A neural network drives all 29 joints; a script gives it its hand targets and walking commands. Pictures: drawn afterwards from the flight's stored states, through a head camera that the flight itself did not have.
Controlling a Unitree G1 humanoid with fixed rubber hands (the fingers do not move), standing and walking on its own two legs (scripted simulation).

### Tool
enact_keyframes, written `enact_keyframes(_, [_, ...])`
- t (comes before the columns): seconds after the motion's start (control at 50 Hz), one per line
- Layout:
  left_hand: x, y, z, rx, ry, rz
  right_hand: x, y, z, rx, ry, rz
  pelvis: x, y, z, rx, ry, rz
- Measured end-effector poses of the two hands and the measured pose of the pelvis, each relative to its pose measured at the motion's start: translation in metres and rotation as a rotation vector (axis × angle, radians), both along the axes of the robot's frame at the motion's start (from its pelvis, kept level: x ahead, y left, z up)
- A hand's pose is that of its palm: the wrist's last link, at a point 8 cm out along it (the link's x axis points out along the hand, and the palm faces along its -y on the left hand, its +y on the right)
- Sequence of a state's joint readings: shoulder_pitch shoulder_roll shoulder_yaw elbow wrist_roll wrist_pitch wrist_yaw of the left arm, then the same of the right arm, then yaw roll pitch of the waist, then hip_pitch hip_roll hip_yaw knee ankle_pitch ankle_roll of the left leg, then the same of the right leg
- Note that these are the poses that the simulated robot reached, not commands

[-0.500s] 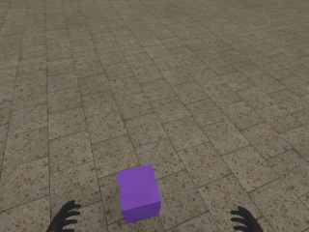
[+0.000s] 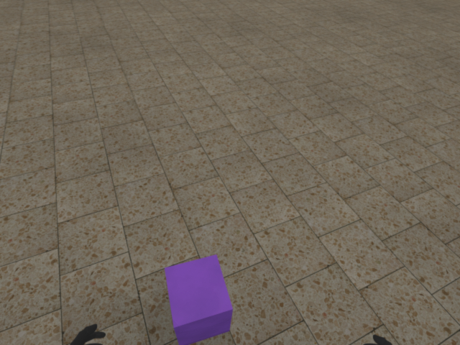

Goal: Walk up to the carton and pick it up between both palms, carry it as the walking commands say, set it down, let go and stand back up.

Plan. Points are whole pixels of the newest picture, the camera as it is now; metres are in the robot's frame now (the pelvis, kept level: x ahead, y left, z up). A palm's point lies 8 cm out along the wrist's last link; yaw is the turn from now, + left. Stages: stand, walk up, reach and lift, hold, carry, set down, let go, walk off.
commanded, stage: stand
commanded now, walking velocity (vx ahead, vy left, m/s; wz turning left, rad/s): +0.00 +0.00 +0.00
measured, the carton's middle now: (198, 300) +0.44 +0.11 -0.65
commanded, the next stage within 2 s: none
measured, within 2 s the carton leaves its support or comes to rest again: neither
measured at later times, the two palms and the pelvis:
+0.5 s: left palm out of the picture +0.05 +0.29 -0.11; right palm out of the picture +0.05 -0.29 -0.10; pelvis -0.02 +0.00 +0.01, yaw +1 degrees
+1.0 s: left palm out of the picture +0.04 +0.29 -0.11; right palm out of the picture +0.04 -0.31 -0.10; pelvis -0.03 +0.00 +0.01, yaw +1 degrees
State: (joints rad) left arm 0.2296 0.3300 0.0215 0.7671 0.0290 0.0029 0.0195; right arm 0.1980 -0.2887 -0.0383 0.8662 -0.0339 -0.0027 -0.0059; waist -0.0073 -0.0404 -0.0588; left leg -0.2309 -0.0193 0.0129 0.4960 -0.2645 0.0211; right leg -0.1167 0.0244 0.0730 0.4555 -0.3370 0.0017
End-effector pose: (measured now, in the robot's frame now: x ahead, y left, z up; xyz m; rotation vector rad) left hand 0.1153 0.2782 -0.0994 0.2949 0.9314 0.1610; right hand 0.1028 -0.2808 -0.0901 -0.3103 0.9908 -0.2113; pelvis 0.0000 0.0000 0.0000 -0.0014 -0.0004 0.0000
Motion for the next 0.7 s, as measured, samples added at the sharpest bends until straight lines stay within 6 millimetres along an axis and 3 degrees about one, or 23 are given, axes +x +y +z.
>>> enact_keyframes(0.34, [-0.044,0.009,-0.007,0.009,0.102,0.02,-0.047,-0.013,-0.007,-0.015,0.105,-0.033,-0.018,0.001,0.004,-0.004,-0.017,0.008])
enact_keyframes(0.7, [-0.069,0.013,-0.009,0.023,0.168,0.04,-0.064,-0.016,-0.011,-0.006,0.153,-0.033,-0.028,-0.001,0.006,-0.003,-0.035,0.014])
